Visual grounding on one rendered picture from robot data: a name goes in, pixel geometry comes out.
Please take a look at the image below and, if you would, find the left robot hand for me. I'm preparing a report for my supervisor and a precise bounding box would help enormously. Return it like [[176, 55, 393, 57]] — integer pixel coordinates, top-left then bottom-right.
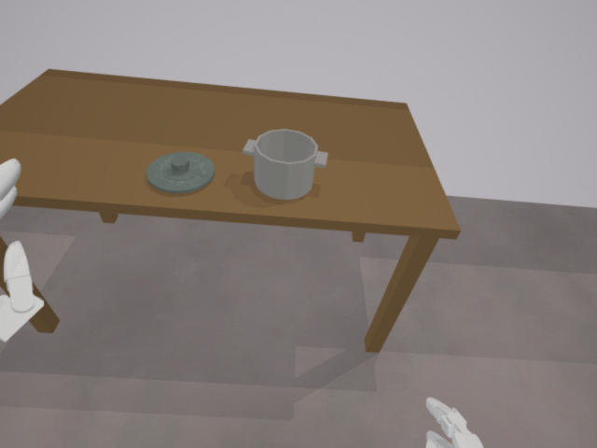
[[0, 159, 44, 343]]

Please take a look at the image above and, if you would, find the lid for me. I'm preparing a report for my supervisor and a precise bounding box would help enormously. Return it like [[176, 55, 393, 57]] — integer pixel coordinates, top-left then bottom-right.
[[146, 152, 215, 193]]

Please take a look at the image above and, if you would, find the pot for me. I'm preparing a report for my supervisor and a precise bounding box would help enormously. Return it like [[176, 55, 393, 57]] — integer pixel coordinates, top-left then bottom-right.
[[243, 129, 328, 200]]

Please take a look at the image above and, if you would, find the table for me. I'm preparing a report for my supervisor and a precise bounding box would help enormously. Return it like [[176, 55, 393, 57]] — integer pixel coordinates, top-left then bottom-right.
[[0, 69, 461, 353]]

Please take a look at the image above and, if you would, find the knob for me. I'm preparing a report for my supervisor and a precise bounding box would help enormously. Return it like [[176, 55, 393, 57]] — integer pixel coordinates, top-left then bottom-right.
[[171, 156, 189, 172]]

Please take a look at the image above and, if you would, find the right robot hand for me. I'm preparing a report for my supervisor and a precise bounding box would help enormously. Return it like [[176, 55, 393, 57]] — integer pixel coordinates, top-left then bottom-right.
[[425, 398, 483, 448]]

